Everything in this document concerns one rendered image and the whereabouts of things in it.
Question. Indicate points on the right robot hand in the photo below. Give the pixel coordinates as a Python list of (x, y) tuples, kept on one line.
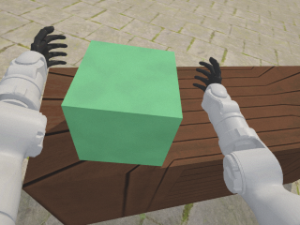
[(214, 76)]

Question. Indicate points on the left robot upper arm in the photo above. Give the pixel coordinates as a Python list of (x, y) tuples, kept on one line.
[(22, 132)]

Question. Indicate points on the right robot upper arm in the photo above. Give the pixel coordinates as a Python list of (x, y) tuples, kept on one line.
[(255, 175)]

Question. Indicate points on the pedestal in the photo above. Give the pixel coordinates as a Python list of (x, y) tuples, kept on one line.
[(83, 192)]

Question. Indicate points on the right robot forearm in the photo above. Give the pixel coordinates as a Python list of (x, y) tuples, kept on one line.
[(231, 127)]

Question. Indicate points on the left robot forearm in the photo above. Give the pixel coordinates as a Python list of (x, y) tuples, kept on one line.
[(24, 79)]

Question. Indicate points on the carton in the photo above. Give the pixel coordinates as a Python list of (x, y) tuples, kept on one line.
[(124, 105)]

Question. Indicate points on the left robot hand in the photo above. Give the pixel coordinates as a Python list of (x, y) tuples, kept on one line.
[(40, 45)]

